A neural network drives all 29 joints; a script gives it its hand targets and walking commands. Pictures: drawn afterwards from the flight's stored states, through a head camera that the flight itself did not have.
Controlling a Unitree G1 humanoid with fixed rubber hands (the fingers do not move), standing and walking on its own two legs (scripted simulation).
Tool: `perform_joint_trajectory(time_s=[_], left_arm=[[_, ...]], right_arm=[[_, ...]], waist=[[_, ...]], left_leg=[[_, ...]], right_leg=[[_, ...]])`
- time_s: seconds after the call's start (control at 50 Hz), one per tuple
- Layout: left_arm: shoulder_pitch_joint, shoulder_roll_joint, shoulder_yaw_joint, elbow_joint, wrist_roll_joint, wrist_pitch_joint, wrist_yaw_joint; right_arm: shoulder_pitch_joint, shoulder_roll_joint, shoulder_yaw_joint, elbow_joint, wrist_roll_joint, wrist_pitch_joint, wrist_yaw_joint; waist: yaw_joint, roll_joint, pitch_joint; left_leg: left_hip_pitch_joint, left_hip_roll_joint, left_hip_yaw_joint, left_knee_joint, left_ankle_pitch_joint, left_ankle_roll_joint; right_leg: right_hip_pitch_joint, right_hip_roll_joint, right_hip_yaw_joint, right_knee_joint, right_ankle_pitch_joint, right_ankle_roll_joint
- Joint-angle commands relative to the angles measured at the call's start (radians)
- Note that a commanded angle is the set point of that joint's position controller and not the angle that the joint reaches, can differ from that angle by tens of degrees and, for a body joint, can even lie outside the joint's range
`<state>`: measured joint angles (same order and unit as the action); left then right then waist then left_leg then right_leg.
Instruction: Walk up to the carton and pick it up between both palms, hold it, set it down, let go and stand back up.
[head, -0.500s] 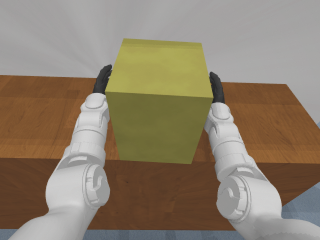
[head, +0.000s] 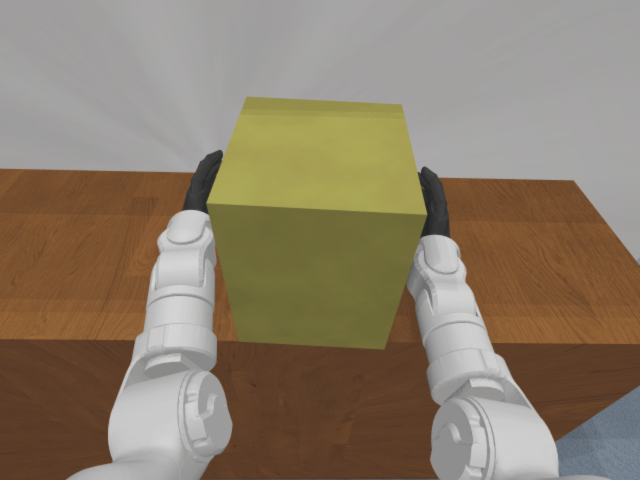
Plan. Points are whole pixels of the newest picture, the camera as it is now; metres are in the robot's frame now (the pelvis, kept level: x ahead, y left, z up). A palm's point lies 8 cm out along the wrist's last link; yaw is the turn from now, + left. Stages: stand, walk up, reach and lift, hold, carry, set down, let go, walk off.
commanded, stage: reach and lift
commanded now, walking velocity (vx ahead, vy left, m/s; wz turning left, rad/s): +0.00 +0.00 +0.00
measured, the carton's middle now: (317, 226) +0.41 +0.00 +0.12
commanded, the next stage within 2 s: none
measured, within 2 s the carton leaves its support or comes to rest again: leaves its support in 0.18 s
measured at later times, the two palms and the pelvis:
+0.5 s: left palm (214, 221) +0.38 +0.12 +0.16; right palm (459, 241) +0.34 -0.17 +0.15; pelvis -0.03 -0.01 +0.00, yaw +0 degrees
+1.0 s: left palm (189, 214) +0.36 +0.14 +0.19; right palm (450, 217) +0.35 -0.15 +0.18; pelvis -0.03 -0.01 +0.00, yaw +1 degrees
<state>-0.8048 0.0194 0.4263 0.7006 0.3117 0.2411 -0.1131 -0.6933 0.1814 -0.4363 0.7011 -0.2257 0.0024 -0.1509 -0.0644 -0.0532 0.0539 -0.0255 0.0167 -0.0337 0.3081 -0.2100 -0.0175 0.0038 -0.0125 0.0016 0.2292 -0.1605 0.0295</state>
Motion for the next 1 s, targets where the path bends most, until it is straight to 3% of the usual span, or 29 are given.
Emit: perform_joint_trajectory(time_s=[0.0,0.04,0.08,0.1,0.12,0.14,0.18,0.24,0.3,0.34,0.36,0.38,0.4,0.42,0.5,0.58,0.6,0.62,0.64,0.68,0.7,0.74,0.8,0.82,0.84,0.9,0.92,0.94,0.98], left_arm=[[-0.474,-0.500,-0.321,-0.063,-0.032,-0.043,-0.122],[-0.518,-0.526,-0.391,-0.222,-0.048,-0.069,-0.096],[-0.546,-0.516,-0.394,-0.213,-0.051,-0.077,-0.089],[-0.543,-0.489,-0.398,-0.203,-0.051,-0.072,-0.091],[-0.535,-0.528,-0.407,-0.233,-0.049,-0.085,-0.090],[-0.553,-0.544,-0.444,-0.278,-0.056,-0.091,-0.077],[-0.555,-0.507,-0.392,-0.189,-0.033,-0.098,-0.096],[-0.604,-0.517,-0.440,-0.266,-0.033,-0.159,-0.076],[-0.665,-0.551,-0.432,-0.104,-0.020,-0.199,-0.065],[-0.714,-0.615,-0.463,-0.098,-0.028,-0.228,-0.041],[-0.709,-0.612,-0.397,-0.042,-0.003,-0.231,-0.040],[-0.765,-0.564,-0.350,0.013,0.008,-0.253,-0.048],[-0.825,-0.581,-0.376,-0.069,-0.006,-0.279,-0.041],[-0.835,-0.599,-0.393,-0.067,-0.005,-0.297,-0.030],[-0.866,-0.603,-0.302,0.026,0.039,-0.305,-0.003],[-0.891,-0.615,-0.310,0.013,0.023,-0.275,0.026],[-0.871,-0.600,-0.299,0.048,0.021,-0.254,0.031],[-0.849,-0.580,-0.263,0.078,0.031,-0.239,0.025],[-0.889,-0.588,-0.304,0.009,0.005,-0.244,0.031],[-0.870,-0.587,-0.346,-0.029,-0.031,-0.228,0.040],[-0.905,-0.601,-0.369,-0.060,-0.045,-0.232,0.033],[-0.867,-0.543,-0.314,-0.038,-0.009,-0.196,0.019],[-0.787,-0.571,-0.347,-0.047,-0.035,-0.127,0.024],[-0.825,-0.588,-0.403,-0.149,-0.067,-0.123,0.018],[-0.812,-0.556,-0.371,-0.152,-0.063,-0.105,0.014],[-0.765,-0.590,-0.463,-0.179,-0.085,-0.025,0.001],[-0.760,-0.566,-0.465,-0.244,-0.093,0.001,-0.001],[-0.811,-0.629,-0.560,-0.360,-0.151,-0.004,0.007],[-0.769,-0.603,-0.548,-0.324,-0.149,0.058,-0.004]], right_arm=[[-0.647,0.374,0.335,-0.148,-0.005,-0.094,0.130],[-0.625,0.401,0.393,-0.172,-0.004,-0.136,0.132],[-0.651,0.384,0.394,-0.168,-0.018,-0.160,0.129],[-0.654,0.371,0.375,-0.164,-0.025,-0.170,0.117],[-0.661,0.405,0.428,-0.192,0.002,-0.190,0.121],[-0.690,0.361,0.419,-0.194,0.010,-0.209,0.119],[-0.672,0.334,0.373,-0.121,-0.007,-0.220,0.108],[-0.728,0.333,0.406,-0.142,-0.006,-0.305,0.097],[-0.748,0.282,0.306,0.056,-0.027,-0.337,0.104],[-0.842,0.288,0.295,0.045,-0.035,-0.381,0.114],[-0.823,0.297,0.311,0.077,-0.048,-0.370,0.118],[-0.850,0.299,0.239,0.117,-0.068,-0.382,0.112],[-0.904,0.333,0.264,0.059,-0.073,-0.411,0.111],[-0.927,0.310,0.250,0.088,-0.080,-0.426,0.115],[-0.925,0.334,0.273,0.179,-0.104,-0.408,0.133],[-0.939,0.318,0.259,0.153,-0.082,-0.375,0.145],[-0.917,0.314,0.250,0.216,-0.091,-0.344,0.148],[-0.921,0.322,0.250,0.212,-0.098,-0.323,0.148],[-0.967,0.309,0.253,0.132,-0.097,-0.348,0.154],[-0.950,0.324,0.278,0.097,-0.087,-0.325,0.154],[-0.955,0.311,0.284,0.070,-0.072,-0.342,0.155],[-0.990,0.327,0.307,0.071,-0.064,-0.303,0.151],[-0.936,0.332,0.360,0.081,0.001,-0.241,0.151],[-0.936,0.335,0.368,0.032,0.021,-0.244,0.146],[-0.981,0.352,0.387,-0.013,0.049,-0.232,0.137],[-0.896,0.316,0.399,0.070,0.100,-0.161,0.126],[-0.919,0.305,0.416,-0.025,0.125,-0.151,0.118],[-0.913,0.333,0.481,-0.050,0.167,-0.150,0.117],[-0.956,0.285,0.481,-0.098,0.205,-0.119,0.099]], waist=[[-0.046,0.100,-0.498],[-0.055,0.103,-0.613],[-0.043,0.074,-0.588],[-0.075,0.090,-0.585],[-0.029,0.077,-0.576],[-0.057,0.120,-0.626],[-0.071,0.064,-0.519],[-0.048,0.102,-0.594],[-0.067,0.118,-0.507],[-0.037,0.163,-0.601],[-0.004,0.085,-0.505],[-0.023,0.067,-0.497],[0.000,0.084,-0.618],[-0.016,0.126,-0.650],[0.079,0.068,-0.577],[0.059,0.079,-0.636],[0.087,0.071,-0.546],[0.082,0.009,-0.508],[0.073,0.072,-0.619],[0.060,0.025,-0.682],[0.039,0.055,-0.722],[0.076,-0.013,-0.614],[0.082,0.016,-0.568],[0.045,0.036,-0.608],[0.065,0.011,-0.634],[-0.029,0.061,-0.502],[-0.014,0.049,-0.557],[-0.040,0.104,-0.638],[-0.042,0.099,-0.624]], left_leg=[[0.123,-0.045,0.136,0.053,0.623,-0.077],[0.206,-0.033,0.108,0.088,0.768,-0.096],[0.176,-0.035,0.102,0.083,0.767,-0.088],[0.180,-0.040,0.100,0.080,0.717,-0.080],[0.149,-0.037,0.121,0.080,0.728,-0.082],[0.185,-0.036,0.106,0.084,0.763,-0.102],[0.147,-0.037,0.111,0.048,0.636,-0.074],[0.115,-0.040,0.117,0.070,0.664,-0.093],[0.116,-0.018,0.121,0.014,0.496,-0.087],[0.142,-0.006,0.122,0.030,0.485,-0.101],[0.075,-0.017,0.133,0.020,0.488,-0.087],[0.000,-0.026,0.143,-0.022,0.325,-0.062],[0.000,-0.033,0.162,-0.005,0.362,-0.065],[0.047,-0.022,0.163,-0.017,0.388,-0.081],[-0.038,-0.021,0.178,-0.059,0.231,-0.040],[-0.039,-0.026,0.188,-0.074,0.185,-0.039],[-0.031,-0.019,0.187,-0.085,0.132,-0.030],[-0.024,-0.024,0.193,-0.101,0.081,-0.011],[-0.025,-0.020,0.193,-0.093,0.117,-0.025],[0.003,-0.035,0.191,-0.068,0.196,-0.034],[0.017,-0.050,0.190,-0.040,0.236,-0.040],[0.028,-0.051,0.197,-0.057,0.200,-0.015],[0.038,-0.042,0.187,-0.066,0.210,-0.017],[0.067,-0.055,0.185,-0.046,0.265,-0.025],[0.068,-0.057,0.177,-0.032,0.281,-0.024],[0.105,-0.059,0.147,-0.014,0.300,-0.040],[0.148,-0.052,0.131,-0.011,0.341,-0.037],[0.197,-0.055,0.127,0.039,0.482,-0.073],[0.198,-0.060,0.105,0.047,0.494,-0.063]], right_leg=[[0.179,0.072,-0.136,0.069,0.473,0.032],[0.171,0.076,-0.151,0.080,0.546,0.026],[0.189,0.063,-0.142,0.088,0.601,0.043],[0.181,0.062,-0.141,0.080,0.578,0.039],[0.220,0.061,-0.133,0.094,0.631,0.043],[0.204,0.063,-0.142,0.099,0.629,0.038],[0.205,0.052,-0.140,0.064,0.539,0.037],[0.267,0.049,-0.130,0.088,0.620,0.038],[0.161,0.051,-0.152,0.031,0.390,0.019],[0.103,0.059,-0.165,0.022,0.325,-0.005],[0.161,0.051,-0.143,0.015,0.362,0.007],[0.173,0.032,-0.133,0.009,0.320,0.015],[0.212,0.039,-0.132,0.039,0.377,0.018],[0.180,0.046,-0.151,0.038,0.370,0.010],[0.210,0.038,-0.126,0.026,0.243,0.014],[0.190,0.047,-0.120,0.028,0.190,0.027],[0.158,0.051,-0.127,0.013,0.117,0.013],[0.170,0.047,-0.114,-0.004,0.062,0.024],[0.168,0.052,-0.121,0.015,0.093,0.020],[0.178,0.049,-0.121,0.029,0.189,0.023],[0.166,0.042,-0.117,0.031,0.241,0.020],[0.153,0.033,-0.105,0.017,0.179,0.035],[0.176,0.043,-0.116,0.014,0.181,0.023],[0.184,0.040,-0.109,0.024,0.239,0.027],[0.209,0.038,-0.106,0.023,0.263,0.028],[0.141,0.051,-0.129,0.010,0.229,0.020],[0.170,0.049,-0.125,0.013,0.275,0.025],[0.159,0.059,-0.144,0.049,0.360,0.021],[0.135,0.053,-0.117,0.025,0.362,0.022]])
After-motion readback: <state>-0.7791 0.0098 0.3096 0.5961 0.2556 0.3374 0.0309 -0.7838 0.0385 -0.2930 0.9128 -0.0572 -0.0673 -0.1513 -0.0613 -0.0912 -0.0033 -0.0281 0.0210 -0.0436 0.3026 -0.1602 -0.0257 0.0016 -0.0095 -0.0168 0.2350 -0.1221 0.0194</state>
